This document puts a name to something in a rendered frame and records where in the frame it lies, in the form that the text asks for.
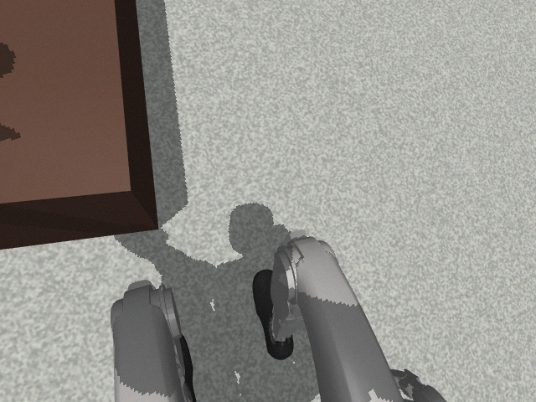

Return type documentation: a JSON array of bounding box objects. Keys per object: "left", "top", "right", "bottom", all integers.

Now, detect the right robot foot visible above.
[{"left": 252, "top": 270, "right": 294, "bottom": 360}]

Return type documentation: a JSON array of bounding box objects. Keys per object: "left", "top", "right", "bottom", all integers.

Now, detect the left robot foot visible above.
[{"left": 179, "top": 335, "right": 197, "bottom": 402}]

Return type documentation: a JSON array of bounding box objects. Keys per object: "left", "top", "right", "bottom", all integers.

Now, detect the right robot hand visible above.
[{"left": 391, "top": 369, "right": 446, "bottom": 402}]

